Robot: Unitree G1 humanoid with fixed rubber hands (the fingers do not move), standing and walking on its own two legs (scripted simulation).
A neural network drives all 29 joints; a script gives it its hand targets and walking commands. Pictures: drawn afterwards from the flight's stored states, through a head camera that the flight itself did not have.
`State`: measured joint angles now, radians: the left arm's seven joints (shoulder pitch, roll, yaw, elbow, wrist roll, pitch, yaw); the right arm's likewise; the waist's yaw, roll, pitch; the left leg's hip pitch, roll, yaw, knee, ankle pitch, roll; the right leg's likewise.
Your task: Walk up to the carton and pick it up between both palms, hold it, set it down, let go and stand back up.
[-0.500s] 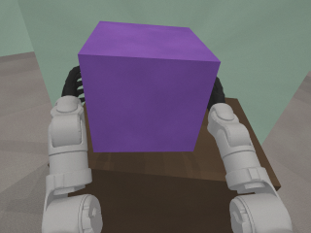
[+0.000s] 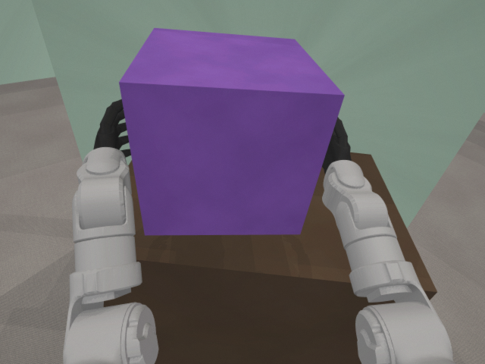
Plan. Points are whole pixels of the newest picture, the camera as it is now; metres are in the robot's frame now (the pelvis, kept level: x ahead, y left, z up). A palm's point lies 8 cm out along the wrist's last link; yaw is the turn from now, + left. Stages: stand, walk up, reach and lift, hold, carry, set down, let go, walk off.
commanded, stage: hold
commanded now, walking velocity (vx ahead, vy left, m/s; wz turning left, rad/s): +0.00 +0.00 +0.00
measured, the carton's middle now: (225, 129) +0.44 +0.01 +0.21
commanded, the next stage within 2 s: none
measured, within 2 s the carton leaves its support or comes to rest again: neither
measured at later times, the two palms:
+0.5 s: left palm (110, 152) +0.36 +0.18 +0.21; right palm (333, 163) +0.35 -0.16 +0.20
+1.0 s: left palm (110, 154) +0.36 +0.18 +0.21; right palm (334, 163) +0.35 -0.16 +0.21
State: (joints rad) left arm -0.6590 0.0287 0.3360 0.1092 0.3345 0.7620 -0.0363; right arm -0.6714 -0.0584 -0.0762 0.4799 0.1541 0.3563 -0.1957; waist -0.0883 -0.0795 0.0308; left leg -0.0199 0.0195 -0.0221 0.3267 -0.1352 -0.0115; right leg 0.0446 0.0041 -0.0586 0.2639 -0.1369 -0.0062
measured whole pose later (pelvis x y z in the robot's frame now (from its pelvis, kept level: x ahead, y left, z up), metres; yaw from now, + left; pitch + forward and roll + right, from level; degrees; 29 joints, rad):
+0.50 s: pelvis +0.00 +0.00 +0.00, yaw +0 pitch -9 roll -1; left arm -0.67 0.03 0.34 0.14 0.34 0.75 -0.04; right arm -0.67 -0.05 -0.09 0.49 0.14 0.35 -0.20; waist -0.09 -0.07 0.03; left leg -0.03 0.02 -0.02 0.33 -0.13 -0.01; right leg 0.04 0.00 -0.06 0.26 -0.14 0.00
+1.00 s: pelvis +0.00 +0.00 +0.00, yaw +0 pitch -11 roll -1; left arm -0.66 0.02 0.35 0.12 0.36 0.77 -0.05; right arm -0.67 -0.05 -0.07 0.48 0.15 0.36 -0.21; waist -0.09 -0.08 0.04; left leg 0.00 0.02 -0.02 0.32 -0.14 -0.01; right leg 0.06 0.00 -0.06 0.26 -0.14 -0.01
